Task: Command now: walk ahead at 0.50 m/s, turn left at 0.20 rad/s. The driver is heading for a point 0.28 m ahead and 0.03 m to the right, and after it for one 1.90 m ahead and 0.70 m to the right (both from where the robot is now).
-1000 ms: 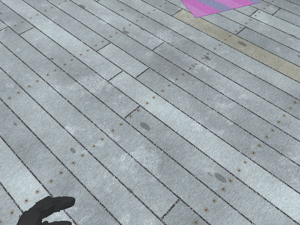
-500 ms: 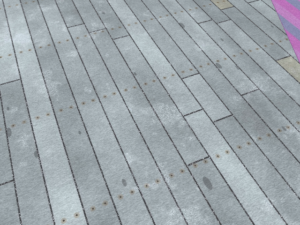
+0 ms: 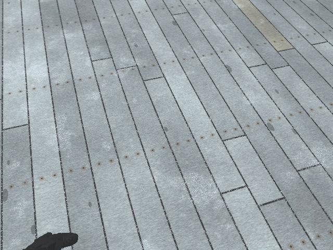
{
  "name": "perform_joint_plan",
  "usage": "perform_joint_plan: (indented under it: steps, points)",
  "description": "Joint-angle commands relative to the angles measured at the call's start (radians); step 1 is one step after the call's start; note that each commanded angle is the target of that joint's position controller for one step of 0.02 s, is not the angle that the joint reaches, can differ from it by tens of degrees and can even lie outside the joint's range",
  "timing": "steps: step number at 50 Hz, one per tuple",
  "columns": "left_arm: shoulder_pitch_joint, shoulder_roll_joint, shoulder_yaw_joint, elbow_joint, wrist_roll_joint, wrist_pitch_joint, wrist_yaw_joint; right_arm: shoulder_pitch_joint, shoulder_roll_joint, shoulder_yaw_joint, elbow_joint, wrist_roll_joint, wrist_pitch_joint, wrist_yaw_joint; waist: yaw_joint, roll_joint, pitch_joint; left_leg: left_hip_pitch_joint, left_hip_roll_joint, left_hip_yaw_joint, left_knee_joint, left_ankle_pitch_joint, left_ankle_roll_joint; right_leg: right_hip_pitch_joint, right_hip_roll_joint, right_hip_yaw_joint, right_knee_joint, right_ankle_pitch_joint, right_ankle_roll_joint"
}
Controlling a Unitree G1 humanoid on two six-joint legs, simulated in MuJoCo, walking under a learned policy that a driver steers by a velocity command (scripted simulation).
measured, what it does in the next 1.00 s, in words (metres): walks ahead, turning right: right foot, then left foot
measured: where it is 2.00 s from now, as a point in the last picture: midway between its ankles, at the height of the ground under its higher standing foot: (227, 131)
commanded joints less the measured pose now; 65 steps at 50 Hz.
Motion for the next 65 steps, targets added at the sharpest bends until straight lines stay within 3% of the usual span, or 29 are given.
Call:
perform_joint_plan:
  steps: [1,2,3,4,6,7,11,15,20,23,25,26,27,28,29,31,36,41,46,48,50,51,52,53,54,55,56,59,65]
  points:
    - [0.176,0.183,0.068,-0.022,0.011,-0.025,0.009,-0.017,-0.111,-0.021,-0.052,-0.009,-0.003,-0.002,0.143,0.112,-0.14,-0.091,0.191,-0.094,0.235,0.615,0.093,0.358,-0.056,0.034,-0.003,-0.016,-0.096]
    - [0.313,0.267,0.088,-0.003,0.026,-0.024,0.011,0.078,-0.053,0.0,-0.069,-0.009,-0.011,-0.003,0.148,-0.072,-0.306,-0.377,0.065,0.0,0.579,0.358,0.023,0.729,-0.258,0.353,-0.001,-0.087,-0.225]
    - [0.385,0.252,0.09,0.042,0.004,-0.013,-0.001,0.133,-0.04,0.01,-0.065,0.009,-0.023,-0.003,0.147,-0.294,-0.357,-0.626,-0.012,0.016,0.815,-0.165,-0.016,0.856,-0.379,0.723,-0.158,-0.35,-0.323]
    - [0.343,0.173,0.064,0.034,-0.019,-0.01,-0.003,0.049,-0.132,-0.009,-0.072,0.018,-0.029,0.0,0.165,-0.16,-0.219,-0.736,0.05,-0.024,0.901,-0.135,-0.01,0.775,-0.354,0.702,-0.198,-0.518,-0.285]
    - [0.233,0.128,0.044,0.016,-0.002,0.008,-0.001,-0.119,-0.13,-0.01,-0.113,-0.006,-0.04,0.003,0.143,-0.016,-0.028,-0.74,0.132,0.055,0.83,0.018,-0.005,0.523,-0.26,0.468,-0.236,-0.371,-0.237]
    - [0.207,0.118,0.038,0.011,0.005,0.009,0.0,-0.126,-0.12,-0.013,-0.119,-0.018,-0.044,0.003,0.115,-0.03,-0.007,-0.701,0.161,0.055,0.761,0.068,-0.01,0.45,-0.233,0.423,-0.249,-0.266,-0.237]
    - [0.226,0.12,0.038,0.022,-0.013,0.005,0.008,-0.119,-0.069,-0.004,-0.124,-0.031,-0.041,0.003,0.087,-0.059,-0.016,-0.611,0.17,0.093,0.576,0.113,-0.053,0.366,-0.166,0.286,-0.289,0.039,-0.25]
    - [0.266,0.167,0.055,0.045,-0.02,0.022,0.031,-0.266,-0.032,0.012,-0.157,-0.022,-0.048,0.009,0.119,-0.037,-0.003,-0.546,0.139,0.103,0.283,0.335,-0.088,0.313,-0.132,0.218,-0.299,0.01,-0.223]
    - [0.352,0.172,0.06,0.072,-0.03,0.047,0.044,-0.393,-0.053,0.007,-0.189,-0.005,-0.068,0.026,0.156,-0.048,0.013,-0.452,0.091,0.088,0.107,0.436,-0.089,0.333,-0.144,0.268,-0.238,-0.057,-0.197]
    - [0.339,0.181,0.067,0.067,-0.028,0.059,0.05,-0.35,-0.092,-0.01,-0.183,-0.002,-0.08,0.028,0.11,-0.075,0.001,-0.342,0.09,0.084,0.043,0.363,-0.056,0.358,-0.16,0.331,-0.157,-0.066,-0.167]
    - [0.312,0.125,0.049,0.047,-0.018,0.059,0.047,-0.159,-0.148,-0.038,-0.142,-0.018,-0.086,0.014,0.009,-0.046,-0.124,-0.027,0.162,0.046,0.021,0.333,0.012,0.264,-0.071,0.279,0.077,-0.03,-0.114]
    - [0.321,0.057,0.026,0.018,0.009,0.056,0.048,0.01,-0.217,-0.055,-0.124,-0.024,-0.079,0.004,-0.045,0.113,-0.279,0.232,0.357,-0.148,0.041,0.3,0.069,0.11,0.015,0.17,0.383,-0.291,-0.071]
    - [0.437,0.034,0.016,-0.017,-0.03,0.044,0.046,0.035,-0.253,-0.062,-0.093,-0.025,-0.062,0.013,0.025,0.432,-0.34,0.401,0.53,-0.583,-0.073,0.036,0.211,-0.205,0.079,0.096,0.649,-0.613,-0.038]
    - [0.408,0.137,0.04,0.014,-0.046,0.046,0.05,-0.015,-0.151,-0.04,-0.111,-0.016,-0.06,0.017,0.008,0.26,-0.218,0.303,0.496,-0.557,-0.117,-0.108,0.19,-0.293,0.006,0.138,0.76,-0.555,-0.027]
    - [0.32,0.166,0.05,0.003,-0.041,0.052,0.047,-0.054,-0.101,-0.025,-0.114,-0.013,-0.058,0.014,-0.001,0.176,-0.113,0.198,0.451,-0.385,-0.121,-0.044,0.152,-0.306,-0.022,0.118,0.778,-0.465,-0.022]
    - [0.261,0.136,0.054,-0.009,-0.021,0.063,0.044,-0.135,-0.058,-0.01,-0.103,-0.024,-0.057,0.018,0.041,0.104,-0.018,0.022,0.368,-0.188,-0.171,0.171,0.129,-0.251,-0.076,0.101,0.714,-0.352,-0.008]
    - [0.21,0.07,0.04,-0.061,-0.023,0.087,0.028,-0.155,-0.105,-0.03,-0.061,-0.024,-0.073,0.012,0.075,0.122,0.022,-0.092,0.367,0.019,-0.264,0.375,0.164,-0.223,-0.123,0.075,0.588,-0.233,0.026]
    - [0.08,0.054,0.027,-0.099,-0.02,0.074,-0.002,-0.128,-0.146,-0.041,-0.028,-0.017,-0.061,0.004,0.03,0.08,0.037,-0.055,0.33,0.21,-0.262,0.482,0.126,-0.17,-0.101,0.013,0.309,0.006,0.009]
    - [-0.031,0.073,0.03,-0.162,-0.021,0.079,-0.025,-0.073,-0.19,-0.055,0.011,0.008,-0.036,0.003,0.012,0.087,0.068,0.071,0.37,0.285,-0.206,0.573,0.086,-0.151,-0.067,-0.049,0.17,-0.062,-0.046]
    - [0.009,0.105,0.048,-0.169,-0.015,0.085,-0.027,-0.075,-0.223,-0.064,0.012,0.017,-0.023,-0.002,0.054,0.118,0.021,0.106,0.37,0.323,-0.074,0.884,0.064,-0.042,-0.006,-0.106,0.154,-0.169,-0.087]
    - [0.273,0.19,0.099,-0.102,-0.018,0.094,-0.013,-0.086,-0.214,-0.057,0.006,0.02,-0.01,-0.009,0.203,0.095,-0.123,-0.004,0.317,0.379,0.29,1.013,0.015,0.339,0.082,-0.136,0.079,-0.134,-0.154]
    - [0.414,0.282,0.129,-0.073,-0.026,0.106,0.01,-0.05,-0.146,-0.03,-0.014,-0.02,-0.016,-0.01,0.236,-0.069,-0.218,-0.281,0.263,0.385,0.622,0.561,-0.035,0.646,-0.084,0.129,0.071,-0.101,-0.223]
    - [0.337,0.358,0.128,-0.11,-0.031,0.092,0.008,-0.004,-0.05,0.006,-0.079,-0.033,-0.045,0.0,0.123,-0.272,-0.335,-0.675,0.041,0.229,0.951,-0.187,-0.086,0.89,-0.31,0.746,-0.114,-0.354,-0.428]
    - [0.355,0.265,0.102,-0.124,-0.023,0.077,-0.001,-0.1,-0.154,-0.014,-0.081,0.003,-0.078,0.016,0.202,-0.116,-0.361,-0.776,0.091,0.054,1.007,-0.155,-0.063,0.886,-0.32,0.774,-0.196,-0.436,-0.395]
    - [0.333,0.216,0.086,-0.112,-0.016,0.063,-0.002,-0.168,-0.166,-0.015,-0.105,0.03,-0.093,0.022,0.196,-0.083,-0.222,-0.82,0.13,0.07,0.967,-0.073,-0.039,0.781,-0.285,0.628,-0.193,-0.382,-0.35]
    - [0.275,0.186,0.075,-0.109,-0.014,0.056,-0.002,-0.163,-0.147,-0.009,-0.092,0.015,-0.097,0.017,0.144,0.015,-0.135,-0.768,0.179,0.075,0.865,0.008,-0.034,0.624,-0.244,0.5,-0.191,-0.258,-0.31]
    - [0.215,0.149,0.063,-0.116,-0.008,0.052,0.002,-0.157,-0.151,-0.015,-0.077,-0.011,-0.093,0.009,0.109,0.021,-0.103,-0.697,0.211,0.078,0.776,0.055,-0.041,0.517,-0.212,0.406,-0.192,-0.117,-0.287]
    - [0.169,0.135,0.053,-0.116,0.006,0.042,0.012,-0.108,-0.128,-0.013,-0.057,-0.021,-0.058,0.012,0.06,-0.015,-0.071,-0.573,0.227,0.094,0.688,0.114,-0.075,0.335,-0.183,0.309,-0.253,0.072,-0.3]
    - [0.236,0.163,0.055,-0.051,-0.004,0.035,0.031,-0.268,-0.065,0.011,-0.088,-0.019,-0.048,0.019,0.115,-0.027,-0.002,-0.58,0.193,0.125,0.316,0.476,-0.098,0.314,-0.114,0.133,-0.297,0.062,-0.228]
Velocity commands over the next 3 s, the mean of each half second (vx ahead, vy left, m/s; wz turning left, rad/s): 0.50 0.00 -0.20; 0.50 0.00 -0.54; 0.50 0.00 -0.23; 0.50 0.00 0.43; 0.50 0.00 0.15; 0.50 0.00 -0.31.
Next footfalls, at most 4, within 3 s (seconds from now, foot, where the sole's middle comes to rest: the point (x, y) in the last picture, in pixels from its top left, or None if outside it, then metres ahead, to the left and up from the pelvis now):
0.02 right None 0.18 -0.12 -0.77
0.50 left None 0.44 0.09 -0.77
1.00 right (219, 212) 0.62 -0.25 -0.77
1.54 left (202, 141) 0.99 -0.24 -0.77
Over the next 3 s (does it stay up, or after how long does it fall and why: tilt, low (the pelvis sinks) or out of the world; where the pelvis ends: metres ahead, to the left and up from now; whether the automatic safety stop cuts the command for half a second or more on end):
stays up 1.55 -0.48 0.00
